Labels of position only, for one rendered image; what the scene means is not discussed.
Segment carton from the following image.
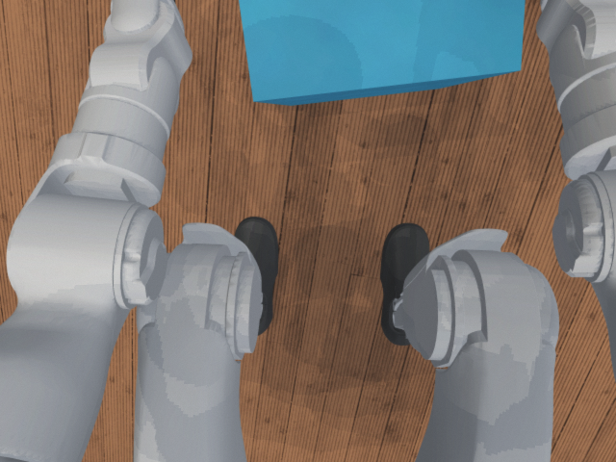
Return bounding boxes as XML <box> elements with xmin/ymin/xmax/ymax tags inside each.
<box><xmin>239</xmin><ymin>0</ymin><xmax>526</xmax><ymax>106</ymax></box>

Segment robot right forearm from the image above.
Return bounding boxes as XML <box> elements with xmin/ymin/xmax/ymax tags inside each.
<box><xmin>536</xmin><ymin>0</ymin><xmax>616</xmax><ymax>181</ymax></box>

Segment robot left forearm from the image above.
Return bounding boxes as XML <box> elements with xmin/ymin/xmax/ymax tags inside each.
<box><xmin>7</xmin><ymin>0</ymin><xmax>193</xmax><ymax>289</ymax></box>

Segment robot right upper arm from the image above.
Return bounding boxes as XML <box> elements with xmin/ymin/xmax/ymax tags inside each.
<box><xmin>552</xmin><ymin>169</ymin><xmax>616</xmax><ymax>382</ymax></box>

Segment robot right foot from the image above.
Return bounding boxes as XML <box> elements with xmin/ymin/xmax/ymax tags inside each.
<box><xmin>380</xmin><ymin>223</ymin><xmax>429</xmax><ymax>346</ymax></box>

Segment left robot thigh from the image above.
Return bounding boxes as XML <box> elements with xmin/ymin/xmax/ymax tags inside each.
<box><xmin>133</xmin><ymin>244</ymin><xmax>262</xmax><ymax>462</ymax></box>

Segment robot left upper arm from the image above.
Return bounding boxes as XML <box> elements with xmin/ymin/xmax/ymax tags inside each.
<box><xmin>0</xmin><ymin>192</ymin><xmax>167</xmax><ymax>462</ymax></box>

